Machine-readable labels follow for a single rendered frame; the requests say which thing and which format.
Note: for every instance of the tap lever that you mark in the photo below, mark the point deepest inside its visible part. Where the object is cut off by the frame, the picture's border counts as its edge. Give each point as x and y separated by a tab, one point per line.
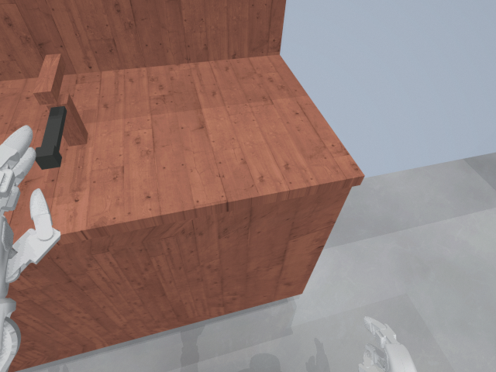
48	156

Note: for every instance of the right robot hand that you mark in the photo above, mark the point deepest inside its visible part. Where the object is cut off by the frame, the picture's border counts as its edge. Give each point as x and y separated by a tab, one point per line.
395	357

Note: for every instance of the left robot forearm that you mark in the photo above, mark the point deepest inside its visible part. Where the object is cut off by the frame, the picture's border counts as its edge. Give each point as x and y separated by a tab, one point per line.
10	335

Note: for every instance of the left robot hand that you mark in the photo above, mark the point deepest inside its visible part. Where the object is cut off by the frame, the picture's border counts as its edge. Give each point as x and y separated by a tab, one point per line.
16	160

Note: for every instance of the counter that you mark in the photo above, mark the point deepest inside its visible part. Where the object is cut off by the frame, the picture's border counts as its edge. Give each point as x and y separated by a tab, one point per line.
197	177

